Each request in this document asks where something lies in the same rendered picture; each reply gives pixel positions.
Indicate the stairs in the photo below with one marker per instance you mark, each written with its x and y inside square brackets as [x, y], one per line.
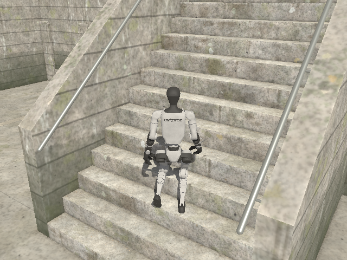
[235, 63]

